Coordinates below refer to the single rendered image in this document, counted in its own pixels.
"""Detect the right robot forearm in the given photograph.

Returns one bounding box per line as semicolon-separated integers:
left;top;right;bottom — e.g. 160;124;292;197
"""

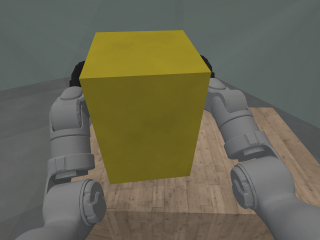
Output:
204;78;296;193

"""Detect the carton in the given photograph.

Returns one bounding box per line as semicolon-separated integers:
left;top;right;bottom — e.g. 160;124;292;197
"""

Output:
79;30;212;184

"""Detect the right robot upper arm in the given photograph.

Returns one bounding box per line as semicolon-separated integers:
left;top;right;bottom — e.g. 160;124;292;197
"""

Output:
230;155;320;240

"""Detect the robot right hand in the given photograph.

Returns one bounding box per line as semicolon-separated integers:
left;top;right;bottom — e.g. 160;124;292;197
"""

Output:
200;55;215;78

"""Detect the left robot upper arm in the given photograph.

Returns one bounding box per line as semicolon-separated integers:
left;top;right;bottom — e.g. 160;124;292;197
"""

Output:
15;178;107;240

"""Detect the pedestal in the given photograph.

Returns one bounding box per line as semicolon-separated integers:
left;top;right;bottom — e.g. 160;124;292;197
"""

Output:
71;107;320;240

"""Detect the left robot forearm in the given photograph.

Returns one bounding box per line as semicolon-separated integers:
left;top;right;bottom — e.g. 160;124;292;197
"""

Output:
42;86;95;222

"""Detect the robot left hand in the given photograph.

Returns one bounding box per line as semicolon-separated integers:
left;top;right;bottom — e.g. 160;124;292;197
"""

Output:
69;60;85;87

